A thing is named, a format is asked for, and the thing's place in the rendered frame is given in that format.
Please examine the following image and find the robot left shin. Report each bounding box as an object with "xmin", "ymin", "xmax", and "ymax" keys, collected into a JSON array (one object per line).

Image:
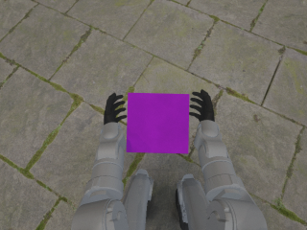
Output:
[{"xmin": 130, "ymin": 169, "xmax": 149, "ymax": 180}]

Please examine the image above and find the robot left hand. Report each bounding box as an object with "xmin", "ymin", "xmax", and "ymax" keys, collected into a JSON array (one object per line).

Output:
[{"xmin": 104, "ymin": 92, "xmax": 128, "ymax": 125}]

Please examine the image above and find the robot left forearm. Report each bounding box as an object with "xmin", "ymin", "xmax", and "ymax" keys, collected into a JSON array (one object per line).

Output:
[{"xmin": 71, "ymin": 122, "xmax": 127, "ymax": 230}]

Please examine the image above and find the robot right hand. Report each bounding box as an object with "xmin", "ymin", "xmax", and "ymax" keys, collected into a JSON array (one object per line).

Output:
[{"xmin": 189, "ymin": 89, "xmax": 215, "ymax": 122}]

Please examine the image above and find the robot right upper arm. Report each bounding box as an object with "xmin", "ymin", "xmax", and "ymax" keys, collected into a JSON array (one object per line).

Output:
[{"xmin": 205, "ymin": 197, "xmax": 268, "ymax": 230}]

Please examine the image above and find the robot right foot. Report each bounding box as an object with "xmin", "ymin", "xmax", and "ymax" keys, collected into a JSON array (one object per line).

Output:
[{"xmin": 175, "ymin": 189, "xmax": 189, "ymax": 230}]

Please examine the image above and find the robot left upper arm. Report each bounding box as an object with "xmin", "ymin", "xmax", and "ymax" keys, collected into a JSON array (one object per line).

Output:
[{"xmin": 71, "ymin": 198, "xmax": 129, "ymax": 230}]

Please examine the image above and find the robot right forearm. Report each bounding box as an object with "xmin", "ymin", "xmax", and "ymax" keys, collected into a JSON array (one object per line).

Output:
[{"xmin": 194, "ymin": 120, "xmax": 268, "ymax": 227}]

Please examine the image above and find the carton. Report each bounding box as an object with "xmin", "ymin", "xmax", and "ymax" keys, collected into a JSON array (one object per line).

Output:
[{"xmin": 126, "ymin": 92, "xmax": 190, "ymax": 154}]

